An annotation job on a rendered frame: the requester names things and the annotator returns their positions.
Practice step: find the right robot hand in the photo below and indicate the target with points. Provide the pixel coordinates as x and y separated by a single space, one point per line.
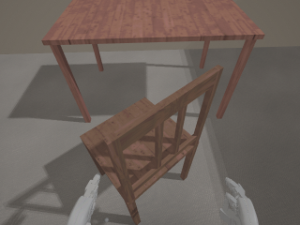
242 212

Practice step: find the left robot hand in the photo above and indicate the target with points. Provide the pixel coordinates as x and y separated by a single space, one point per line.
84 207

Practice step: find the chair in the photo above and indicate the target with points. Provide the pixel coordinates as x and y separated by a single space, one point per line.
138 145

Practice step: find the table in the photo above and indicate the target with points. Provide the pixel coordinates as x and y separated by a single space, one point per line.
146 21

